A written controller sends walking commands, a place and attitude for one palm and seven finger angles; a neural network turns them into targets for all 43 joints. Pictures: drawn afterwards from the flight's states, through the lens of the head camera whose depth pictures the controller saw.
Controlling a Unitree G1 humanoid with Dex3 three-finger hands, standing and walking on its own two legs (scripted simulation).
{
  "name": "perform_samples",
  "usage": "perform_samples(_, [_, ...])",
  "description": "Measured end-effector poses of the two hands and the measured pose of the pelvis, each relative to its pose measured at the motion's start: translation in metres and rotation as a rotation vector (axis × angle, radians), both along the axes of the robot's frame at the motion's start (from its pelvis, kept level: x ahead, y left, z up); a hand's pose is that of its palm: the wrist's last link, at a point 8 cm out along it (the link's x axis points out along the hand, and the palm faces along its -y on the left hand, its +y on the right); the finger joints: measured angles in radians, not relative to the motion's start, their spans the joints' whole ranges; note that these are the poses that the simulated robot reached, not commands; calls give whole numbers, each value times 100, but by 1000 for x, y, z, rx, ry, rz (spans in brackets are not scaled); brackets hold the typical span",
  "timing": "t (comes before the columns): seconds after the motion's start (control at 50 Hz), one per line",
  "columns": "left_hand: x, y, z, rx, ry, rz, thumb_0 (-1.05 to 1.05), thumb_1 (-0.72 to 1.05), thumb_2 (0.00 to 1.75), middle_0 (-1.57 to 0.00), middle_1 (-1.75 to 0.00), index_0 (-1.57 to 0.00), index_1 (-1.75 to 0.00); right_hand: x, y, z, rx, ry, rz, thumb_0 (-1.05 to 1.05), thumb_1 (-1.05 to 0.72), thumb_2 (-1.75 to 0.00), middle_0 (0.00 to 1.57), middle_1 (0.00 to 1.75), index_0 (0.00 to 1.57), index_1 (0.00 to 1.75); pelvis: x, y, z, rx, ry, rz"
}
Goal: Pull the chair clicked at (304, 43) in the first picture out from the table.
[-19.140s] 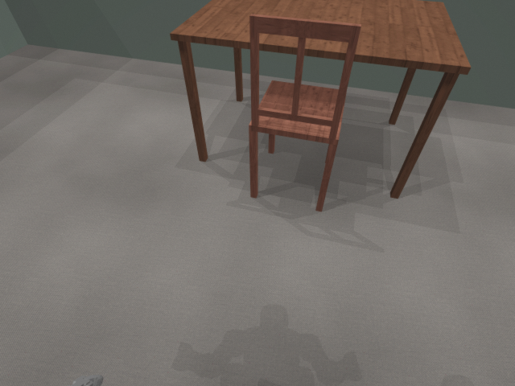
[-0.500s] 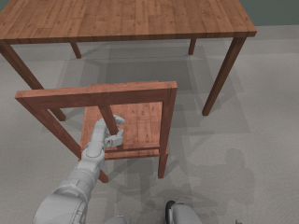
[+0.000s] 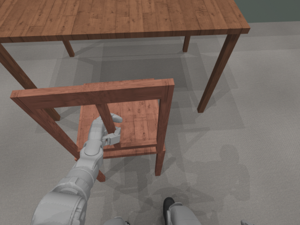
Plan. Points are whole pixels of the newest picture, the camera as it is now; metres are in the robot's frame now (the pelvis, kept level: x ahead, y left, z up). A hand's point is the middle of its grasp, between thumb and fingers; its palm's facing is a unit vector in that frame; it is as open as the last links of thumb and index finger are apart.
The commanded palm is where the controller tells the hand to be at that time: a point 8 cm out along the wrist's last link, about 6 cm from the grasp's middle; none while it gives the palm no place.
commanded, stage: step backward, pulling the chair out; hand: left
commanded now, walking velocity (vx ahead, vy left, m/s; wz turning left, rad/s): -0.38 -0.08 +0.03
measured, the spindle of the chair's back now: (110, 128) +0.40 +0.12 -0.06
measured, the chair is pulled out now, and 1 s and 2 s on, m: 0.26 0.28 0.28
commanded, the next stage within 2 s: stop walking, hand still on the chair in 0.56 s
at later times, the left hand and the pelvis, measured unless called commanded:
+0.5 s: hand (116, 135) +0.37 +0.10 -0.06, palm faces -0.05 -0.98 -0.18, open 5.5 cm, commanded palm +0.38 +0.15 -0.05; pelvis +0.00 +0.00 +0.00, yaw +0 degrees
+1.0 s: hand (116, 138) +0.36 +0.10 -0.05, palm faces -0.04 -0.99 -0.16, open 5.6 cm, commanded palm +0.34 +0.15 -0.04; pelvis +0.04 -0.01 +0.01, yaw -1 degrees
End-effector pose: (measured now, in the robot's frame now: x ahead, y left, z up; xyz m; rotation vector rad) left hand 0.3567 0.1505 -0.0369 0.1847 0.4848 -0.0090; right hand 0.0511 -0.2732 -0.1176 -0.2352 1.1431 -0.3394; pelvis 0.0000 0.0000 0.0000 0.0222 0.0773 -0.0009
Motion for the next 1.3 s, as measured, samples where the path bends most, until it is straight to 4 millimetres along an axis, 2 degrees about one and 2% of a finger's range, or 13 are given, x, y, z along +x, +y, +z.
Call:
perform_samples(0.08, [0,1,0,0,-2,-18,7,66,77,-28,-120,-50,-144,0,7,1,0,-3,3,1,-90,-90,20,30,21,30,3,3,0,8,-6,-7])
perform_samples(0.24, [0,0,0,8,-5,-2,7,64,79,-30,-119,-50,-144,12,17,-13,59,-18,16,1,-90,-90,20,30,21,30,7,-6,-6,10,-15,-3])
perform_samples(0.36, [0,-1,0,8,-2,26,7,63,81,-31,-118,-50,-144,16,10,-15,64,-26,22,1,-90,-90,21,30,21,30,6,-10,-5,4,-5,6])
perform_samples(0.54, [0,0,0,1,4,0,7,65,78,-29,-119,-50,-144,6,-3,1,-12,-8,18,1,-90,-90,20,30,21,30,2,-2,-1,9,-9,3])
perform_samples(0.7, [0,-1,0,6,0,18,7,64,79,-30,-119,-50,-144,9,-1,-7,26,-19,14,1,-90,-90,20,30,21,30,2,-11,-5,7,-22,5])
perform_samples(0.82, [-8,-2,1,-1,9,30,8,65,79,-29,-119,-50,-144,18,5,-2,47,-33,14,1,-90,-90,20,30,21,30,7,-10,1,2,-28,-4])
perform_samples(0.94, [-13,-2,2,-11,24,24,8,66,78,-27,-120,-50,-144,43,13,5,54,-49,37,1,-90,-90,20,30,21,30,27,-7,7,-3,-40,-11])
perform_samples(1.18, [-12,-2,3,-22,52,4,9,67,76,-24,-120,-50,-144,126,25,22,53,-184,94,1,-90,-90,20,30,21,30,61,-2,11,-14,-73,-4])
perform_samples(1.3, [-12,-1,3,-26,57,-1,10,68,75,-23,-120,-50,-144,149,31,29,56,-222,117,1,-90,-90,20,30,21,30,69,1,12,-17,-79,-2])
